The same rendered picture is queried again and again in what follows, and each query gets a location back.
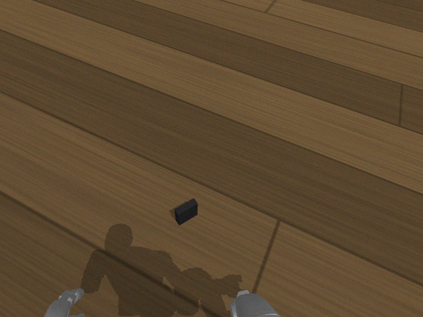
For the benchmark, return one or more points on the carton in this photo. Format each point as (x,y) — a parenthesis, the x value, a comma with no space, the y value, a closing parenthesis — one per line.
(186,211)

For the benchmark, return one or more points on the left robot hand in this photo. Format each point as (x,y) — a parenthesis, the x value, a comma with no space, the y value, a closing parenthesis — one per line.
(62,306)

